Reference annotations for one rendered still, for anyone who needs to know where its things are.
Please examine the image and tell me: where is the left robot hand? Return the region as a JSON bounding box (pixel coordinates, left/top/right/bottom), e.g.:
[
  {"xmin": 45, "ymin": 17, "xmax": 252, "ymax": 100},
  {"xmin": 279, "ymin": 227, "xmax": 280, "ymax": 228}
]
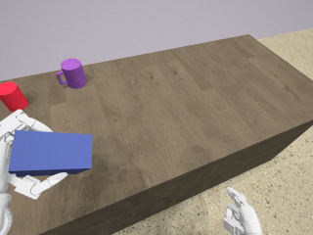
[{"xmin": 0, "ymin": 109, "xmax": 68, "ymax": 200}]

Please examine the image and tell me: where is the robot left forearm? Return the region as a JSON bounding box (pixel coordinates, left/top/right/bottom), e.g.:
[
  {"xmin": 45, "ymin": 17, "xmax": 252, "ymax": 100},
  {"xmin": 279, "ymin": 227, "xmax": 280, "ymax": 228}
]
[{"xmin": 0, "ymin": 193, "xmax": 14, "ymax": 235}]

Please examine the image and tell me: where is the right robot hand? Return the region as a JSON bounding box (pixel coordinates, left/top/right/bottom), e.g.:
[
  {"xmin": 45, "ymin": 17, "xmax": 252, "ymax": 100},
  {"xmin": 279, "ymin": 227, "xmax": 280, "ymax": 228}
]
[{"xmin": 223, "ymin": 187, "xmax": 263, "ymax": 235}]

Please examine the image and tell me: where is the table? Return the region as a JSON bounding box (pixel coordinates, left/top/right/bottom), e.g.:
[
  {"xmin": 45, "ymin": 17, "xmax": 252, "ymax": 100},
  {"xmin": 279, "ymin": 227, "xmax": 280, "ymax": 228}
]
[{"xmin": 0, "ymin": 34, "xmax": 313, "ymax": 235}]

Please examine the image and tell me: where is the sponge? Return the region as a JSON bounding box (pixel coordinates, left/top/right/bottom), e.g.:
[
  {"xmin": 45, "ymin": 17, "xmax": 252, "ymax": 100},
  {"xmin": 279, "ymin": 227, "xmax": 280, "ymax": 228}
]
[{"xmin": 8, "ymin": 130, "xmax": 93, "ymax": 177}]

